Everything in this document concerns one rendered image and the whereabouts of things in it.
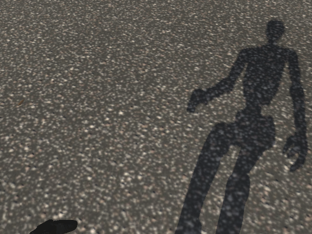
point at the robot left hand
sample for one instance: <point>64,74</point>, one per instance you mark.
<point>61,226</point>

